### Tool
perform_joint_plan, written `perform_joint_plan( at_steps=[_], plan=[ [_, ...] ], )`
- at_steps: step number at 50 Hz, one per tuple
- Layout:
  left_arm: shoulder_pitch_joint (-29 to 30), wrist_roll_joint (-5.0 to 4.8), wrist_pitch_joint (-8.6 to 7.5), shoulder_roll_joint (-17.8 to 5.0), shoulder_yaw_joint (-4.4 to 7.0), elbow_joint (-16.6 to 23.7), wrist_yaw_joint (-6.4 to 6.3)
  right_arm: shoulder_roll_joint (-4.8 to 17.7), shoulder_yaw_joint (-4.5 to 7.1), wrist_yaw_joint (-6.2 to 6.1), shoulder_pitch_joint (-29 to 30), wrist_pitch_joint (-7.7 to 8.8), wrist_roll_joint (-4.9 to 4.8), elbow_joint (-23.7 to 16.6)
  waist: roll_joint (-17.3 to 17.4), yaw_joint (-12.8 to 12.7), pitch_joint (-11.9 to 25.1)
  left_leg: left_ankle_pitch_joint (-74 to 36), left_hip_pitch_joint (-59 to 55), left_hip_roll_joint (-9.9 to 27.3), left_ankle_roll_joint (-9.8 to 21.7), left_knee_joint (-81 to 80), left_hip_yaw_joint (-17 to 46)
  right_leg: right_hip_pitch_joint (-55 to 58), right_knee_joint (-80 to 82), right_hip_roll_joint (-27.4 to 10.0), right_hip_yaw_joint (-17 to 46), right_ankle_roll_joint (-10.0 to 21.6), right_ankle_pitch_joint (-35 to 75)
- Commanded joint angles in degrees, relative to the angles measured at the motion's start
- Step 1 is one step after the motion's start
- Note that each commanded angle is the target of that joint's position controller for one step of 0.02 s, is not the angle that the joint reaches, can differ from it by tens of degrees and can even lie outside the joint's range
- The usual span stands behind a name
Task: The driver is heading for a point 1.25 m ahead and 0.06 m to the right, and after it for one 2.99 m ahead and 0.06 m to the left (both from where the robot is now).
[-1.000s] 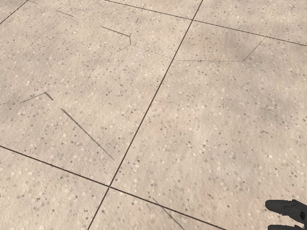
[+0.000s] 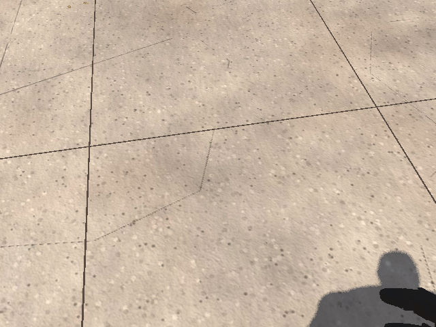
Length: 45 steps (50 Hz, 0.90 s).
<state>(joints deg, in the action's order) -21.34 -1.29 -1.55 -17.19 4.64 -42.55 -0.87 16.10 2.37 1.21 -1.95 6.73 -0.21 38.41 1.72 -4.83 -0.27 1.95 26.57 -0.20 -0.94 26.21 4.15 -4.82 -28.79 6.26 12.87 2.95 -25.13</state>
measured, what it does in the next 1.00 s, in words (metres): walks ahead: right foot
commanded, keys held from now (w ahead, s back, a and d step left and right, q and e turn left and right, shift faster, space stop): w+e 0.42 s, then w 0.26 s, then w+q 0.32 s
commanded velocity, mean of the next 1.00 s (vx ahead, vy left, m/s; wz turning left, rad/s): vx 0.50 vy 0.00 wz -0.29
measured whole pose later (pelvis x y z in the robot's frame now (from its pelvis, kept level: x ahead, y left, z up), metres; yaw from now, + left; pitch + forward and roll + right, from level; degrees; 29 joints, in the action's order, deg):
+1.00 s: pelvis +0.52 -0.12 +0.01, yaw -14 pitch +2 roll -2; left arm -18.0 0.0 -3.9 -16.1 3.5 -45.7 0.0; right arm 15.3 1.8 3.1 -7.0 3.5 -1.1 44.3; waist 2.6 -3.3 -0.8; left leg -3.1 36.4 3.8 1.4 34.2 0.4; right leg 5.4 -11.8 3.5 -6.7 2.1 -19.3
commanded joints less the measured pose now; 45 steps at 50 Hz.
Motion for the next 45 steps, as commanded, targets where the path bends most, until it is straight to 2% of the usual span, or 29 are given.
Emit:
perform_joint_plan(
  at_steps=[1, 2, 3, 4, 5, 6, 7, 8, 10, 13, 17, 19, 21, 23, 24, 25, 26, 27, 28, 29, 30, 31, 32, 33, 35, 38, 42, 45],
  plan=[
    [1.43, 1.56, -0.73, -1.31, -0.43, 5.00, 0.02, 12.90, 4.68, -1.02, -16.87, 1.23, 0.96, -0.69, 0.92, 10.48, 15.18, 6.09, -33.75, 14.06, 6.62, -0.32, 13.21, -14.95, -22.99, -5.01, 2.01, 2.14, 7.77],
    [-5.92, -0.84, -1.31, -0.40, -0.93, 7.02, 0.11, 16.52, 5.51, -0.37, -19.65, 0.42, 1.32, 1.53, 21.32, 6.22, 18.54, 23.06, -45.71, 24.66, 15.51, -7.87, 41.89, -34.85, -39.16, -0.37, -3.06, -0.52, -10.63],
    [-4.26, -1.37, -1.16, -6.82, 0.22, 4.92, -0.13, 10.24, 4.21, -0.21, -16.88, 0.26, 0.23, 0.01, 11.54, 7.88, 12.58, 34.21, -41.68, 23.53, 14.05, -10.22, 41.30, -40.28, -45.46, -5.03, -1.38, -1.45, -6.43],
    [1.93, -0.78, -0.84, -9.17, 0.97, 5.73, -0.04, 7.33, 3.37, -0.55, -14.60, -0.13, 0.04, -0.30, 6.29, 9.23, 6.27, 30.13, -35.27, 21.02, 11.61, -10.24, 30.79, -41.19, -46.36, -6.70, -3.20, -1.78, -1.00],
    [4.42, -0.17, -0.58, -8.29, 0.96, 6.14, -0.08, 6.52, 2.88, -0.61, -12.27, -0.43, 0.59, -0.42, 2.37, 8.26, 3.33, 21.33, -29.11, 18.53, 10.54, -10.84, 23.48, -38.96, -45.24, -8.59, -4.47, -2.16, 2.88],
    [6.07, 0.29, -0.59, -7.54, 1.11, 6.84, 0.14, 5.39, 2.54, -0.73, -10.93, -0.61, 0.80, 0.18, 2.32, 7.49, 0.87, 14.90, -25.03, 16.51, 10.47, -11.82, 18.26, -38.04, -42.56, -10.07, -4.46, -2.35, 5.37],
    [5.72, -0.08, -0.40, -6.46, 1.09, 7.10, 0.55, 4.91, 2.29, -0.93, -10.44, -0.50, 1.08, 0.59, 3.99, 6.42, 0.33, 11.03, -22.23, 15.08, 9.92, -13.04, 13.88, -35.56, -40.92, -11.46, -4.85, -2.34, 6.86],
    [5.40, -0.44, -0.13, -5.33, 0.93, 7.23, 0.78, 4.60, 2.30, -0.98, -10.49, -0.29, 0.90, 1.06, 4.99, 6.15, 0.24, 8.81, -21.15, 14.32, 10.10, -14.26, 10.94, -34.64, -39.65, -11.95, -5.70, -2.50, 7.49],
    [6.68, -0.35, 0.38, -3.60, 0.52, 8.19, 0.96, 5.61, 2.68, -1.03, -11.05, 0.07, 0.49, 2.19, 4.22, 6.05, -0.49, 4.29, -20.50, 14.65, 11.24, -16.09, 6.62, -35.91, -36.92, -12.59, -6.65, -3.11, 8.90],
    [9.61, -0.02, 0.48, -2.70, 0.06, 9.52, 1.24, 7.71, 3.37, -1.21, -11.66, -0.10, 0.61, 3.57, 2.40, 6.43, -0.91, -2.13, -22.35, 15.47, 12.14, -17.25, 1.34, -38.39, -30.04, -13.17, -7.12, -4.09, 14.56],
    [15.53, -0.01, -0.27, -1.54, -0.64, 10.71, 2.63, 9.23, 3.57, -1.52, -12.27, -0.94, 0.27, 4.94, 1.74, 8.53, -2.35, -6.11, -23.44, 13.81, 10.23, -17.22, -7.10, -35.12, -17.03, -12.27, -10.72, -3.40, 25.25],
    [18.81, -0.06, -0.40, -1.17, -0.87, 11.87, 3.33, 10.16, 3.77, -1.61, -14.00, -1.43, -0.16, 5.98, 1.46, 9.63, -3.39, -6.75, -25.26, 14.42, 9.56, -16.91, -9.27, -33.95, -12.52, -11.62, -12.66, -2.56, 26.07],
    [20.75, -0.22, -0.33, -1.65, -0.74, 13.05, 3.93, 11.21, 4.10, -1.56, -15.02, -2.05, -0.78, 6.82, 1.78, 9.66, -4.20, -10.13, -28.30, 15.65, 8.81, -15.58, -10.78, -33.35, -9.53, -10.94, -13.99, -1.19, 23.60],
    [20.21, 0.14, -0.27, -2.65, -0.19, 13.75, 4.14, 12.49, 4.41, -1.56, -15.71, -2.66, -1.50, 7.56, 2.57, 7.99, -3.10, -24.33, -30.31, 16.47, 8.22, -11.08, -12.08, -28.61, -7.39, -8.26, -15.93, 1.10, 17.79],
    [17.62, 0.46, -0.12, -3.83, 0.48, 13.40, 4.04, 13.45, 4.65, -1.67, -15.69, -2.95, -1.82, 7.76, 3.63, 5.91, -0.99, -34.16, -31.03, 16.50, 7.82, -6.33, -12.88, -23.88, -6.77, -6.15, -17.28, 2.48, 14.87],
    [10.79, 0.57, 0.04, -5.81, 1.72, 11.68, 3.78, 13.74, 4.58, -1.78, -15.09, -3.30, -1.99, 7.93, 3.20, 1.47, 2.78, -39.96, -29.75, 15.42, 6.82, 2.44, -14.39, -14.38, -3.77, -3.88, -18.26, 4.29, 16.04],
    [1.31, 0.41, 0.32, -8.67, 3.36, 8.77, 2.92, 12.06, 3.78, -1.94, -15.47, -3.24, -1.61, 8.08, 1.63, -3.18, 7.49, -35.94, -22.10, 13.41, 5.10, 14.24, -15.78, 1.05, -1.52, -3.02, -16.93, 6.17, 20.17],
    [-5.41, 0.43, 0.72, -14.12, 4.52, 7.15, 1.69, 6.55, 1.83, -1.67, -17.46, -2.71, 0.83, 6.20, -9.64, -3.17, 13.62, -2.48, -2.43, 8.49, 2.26, 34.64, -16.39, 20.79, -2.01, -16.11, 3.02, 11.12, 20.91],
    [-3.50, 0.16, -0.05, -15.77, 3.98, 8.45, 1.99, 4.31, 0.46, -0.96, -20.68, -1.19, 0.35, 5.34, -16.52, 0.67, 23.26, 31.91, 10.78, -0.66, 0.43, 50.45, -5.99, 28.72, 7.90, -27.84, 32.37, 20.57, 12.56],
    [-2.41, 0.49, -0.74, -10.78, 2.55, 8.39, 2.54, 10.05, 2.05, -0.30, -14.80, -0.20, -1.93, 4.91, -8.65, -2.33, 19.79, 29.03, 16.13, 2.50, 0.93, 53.23, 0.46, 25.57, 10.52, -26.61, 27.51, 17.80, 9.77],
    [0.03, 0.66, -1.26, -9.27, 1.96, 7.88, 2.62, 9.75, 1.84, -0.09, -10.57, 0.36, -2.92, 3.33, -8.06, -1.46, 11.33, 25.00, 17.96, 4.62, 1.90, 51.05, -0.79, 17.44, 10.88, -24.20, 18.27, 15.47, 12.43],
    [3.77, 0.67, -1.61, -7.81, 1.42, 7.54, 2.65, 8.69, 1.65, -0.56, -9.57, 0.47, -1.91, 3.64, -3.77, 1.15, 6.56, 20.43, 16.06, 7.19, 2.04, 46.14, -1.10, 9.00, 11.61, -21.51, 11.84, 13.34, 17.20],
    [6.48, 1.07, -1.98, -5.78, 0.75, 7.73, 2.63, 8.95, 1.98, -0.84, -10.03, 0.07, -0.81, 4.22, -4.55, 3.09, 4.45, 17.66, 12.73, 8.67, 1.75, 42.38, -0.85, 3.11, 12.85, -19.67, 7.61, 12.46, 22.79],
    [7.97, 1.50, -2.24, -4.91, 0.37, 7.98, 2.54, 8.61, 2.02, -0.73, -11.90, -0.64, -0.62, 4.97, -5.41, 4.80, 3.75, 15.57, 9.44, 9.35, 1.43, 41.09, -0.54, -0.76, 14.68, -18.46, 5.34, 12.23, 24.97],
    [8.39, 1.42, -3.10, -5.11, 0.44, 7.15, 2.33, 6.73, 1.74, -0.71, -14.15, -1.93, -0.49, 6.20, -5.15, 6.18, 3.54, 13.16, 7.68, 9.49, 0.19, 38.35, -1.09, -3.80, 17.50, -18.32, 1.84, 12.96, 28.54],
    [6.90, 1.81, -3.92, -6.02, 0.67, 4.90, 1.72, 5.40, 1.35, -0.93, -10.23, -3.01, -0.40, 5.48, -4.21, 5.28, 0.21, 4.97, 12.05, 9.72, -1.35, 31.21, -0.72, -4.44, 20.29, -17.87, -4.20, 12.07, 30.49],
    [5.58, 2.09, -4.08, -6.56, 0.59, 2.78, 1.13, 4.06, 0.85, -0.08, -4.74, -2.53, -0.95, 4.39, -4.44, 2.73, -2.23, -8.28, 11.23, 7.26, -0.67, 17.72, -1.14, -3.38, 21.94, -16.18, -11.80, 8.66, 27.90],
    [3.41, 1.74, -3.96, -7.38, 0.88, 0.65, 0.91, 3.39, 0.44, 0.75, -0.39, -2.29, -1.13, 2.60, -4.01, 0.71, -4.14, -10.83, 11.73, 5.80, 0.47, 11.25, -2.01, 0.85, 22.42, -18.01, -14.25, 7.85, 27.48]
  ],
)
